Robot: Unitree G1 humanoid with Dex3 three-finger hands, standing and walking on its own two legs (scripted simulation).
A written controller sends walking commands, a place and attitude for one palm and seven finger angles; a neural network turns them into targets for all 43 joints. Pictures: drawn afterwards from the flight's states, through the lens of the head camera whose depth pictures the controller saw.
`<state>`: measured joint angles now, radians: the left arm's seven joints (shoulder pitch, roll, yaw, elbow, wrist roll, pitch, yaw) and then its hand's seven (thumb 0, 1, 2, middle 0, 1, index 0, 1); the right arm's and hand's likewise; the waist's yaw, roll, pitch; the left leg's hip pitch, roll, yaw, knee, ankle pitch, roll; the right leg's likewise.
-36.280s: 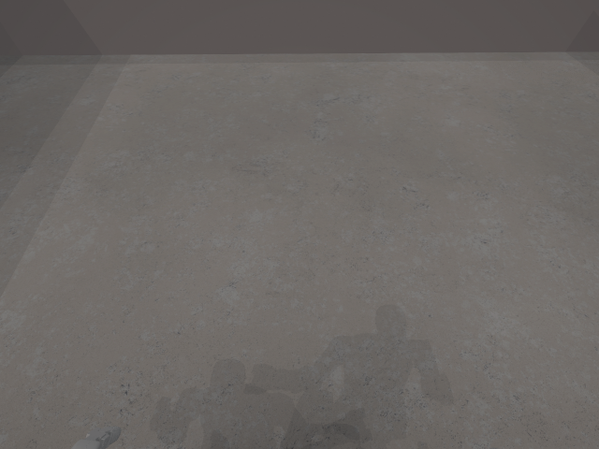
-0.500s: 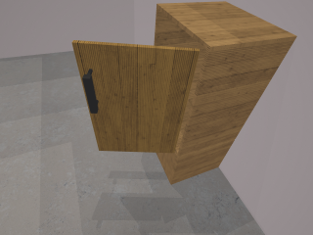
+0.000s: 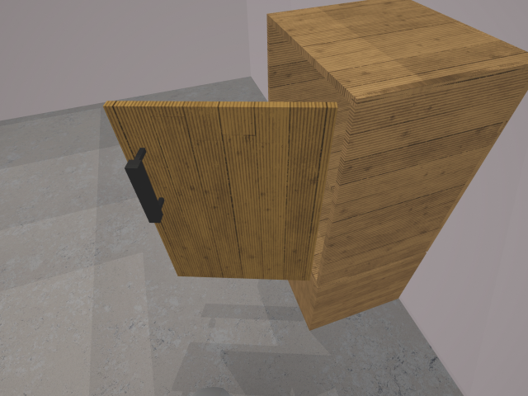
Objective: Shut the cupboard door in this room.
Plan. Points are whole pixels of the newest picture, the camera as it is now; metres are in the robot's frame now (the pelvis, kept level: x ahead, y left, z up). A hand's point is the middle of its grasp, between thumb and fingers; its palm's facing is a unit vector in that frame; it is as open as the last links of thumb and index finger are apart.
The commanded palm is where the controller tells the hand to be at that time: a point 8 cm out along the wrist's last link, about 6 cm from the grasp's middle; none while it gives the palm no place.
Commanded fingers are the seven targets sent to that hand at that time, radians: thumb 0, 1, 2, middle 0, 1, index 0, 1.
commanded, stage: shuffle to correct the standing spot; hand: left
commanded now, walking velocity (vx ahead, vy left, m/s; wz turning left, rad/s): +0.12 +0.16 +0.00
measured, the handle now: (148, 186) +0.50 +0.27 +0.02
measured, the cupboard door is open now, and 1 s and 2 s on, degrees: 69 69 69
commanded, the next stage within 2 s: come to a stop and stand still in 0.20 s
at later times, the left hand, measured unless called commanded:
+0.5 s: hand out of the picture +0.04 +0.25 -0.19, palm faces +0.07 -0.98 -0.18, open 7.4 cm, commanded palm none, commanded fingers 0.00 0.90 0.90 -0.20 -0.30 -0.20 -0.30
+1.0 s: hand out of the picture +0.07 +0.22 -0.18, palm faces +0.00 -0.98 -0.18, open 7.3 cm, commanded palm none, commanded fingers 0.00 0.90 0.90 -0.20 -0.30 -0.20 -0.30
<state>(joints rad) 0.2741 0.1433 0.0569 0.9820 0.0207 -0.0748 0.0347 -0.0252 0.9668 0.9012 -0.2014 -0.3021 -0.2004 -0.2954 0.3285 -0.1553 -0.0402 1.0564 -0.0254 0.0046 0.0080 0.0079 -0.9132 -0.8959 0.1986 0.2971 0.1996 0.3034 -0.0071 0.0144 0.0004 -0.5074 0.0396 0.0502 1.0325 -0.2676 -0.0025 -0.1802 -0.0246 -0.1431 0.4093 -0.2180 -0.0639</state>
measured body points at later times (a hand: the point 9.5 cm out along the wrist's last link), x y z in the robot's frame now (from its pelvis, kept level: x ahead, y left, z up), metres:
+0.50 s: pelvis +0.07 +0.08 -0.01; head +0.09 +0.10 +0.44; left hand +0.04 +0.30 -0.18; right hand +0.17 -0.14 -0.15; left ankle +0.11 +0.16 -0.75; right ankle +0.04 -0.03 -0.70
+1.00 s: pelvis +0.05 +0.05 -0.01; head +0.06 +0.06 +0.44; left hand +0.07 +0.27 -0.17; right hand +0.02 -0.16 -0.17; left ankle +0.11 +0.16 -0.75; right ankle +0.03 -0.04 -0.75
